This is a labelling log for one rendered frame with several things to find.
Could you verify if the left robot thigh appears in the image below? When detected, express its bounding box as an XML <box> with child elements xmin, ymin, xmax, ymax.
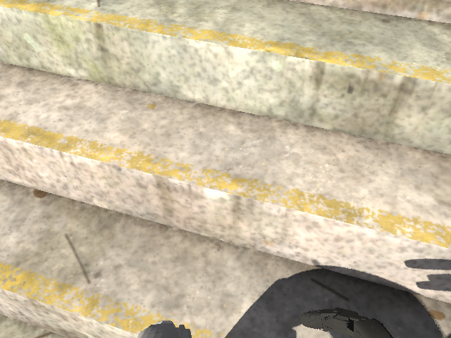
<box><xmin>138</xmin><ymin>323</ymin><xmax>192</xmax><ymax>338</ymax></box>

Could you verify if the right robot hand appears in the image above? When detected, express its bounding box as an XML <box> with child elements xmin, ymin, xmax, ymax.
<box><xmin>300</xmin><ymin>307</ymin><xmax>393</xmax><ymax>338</ymax></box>

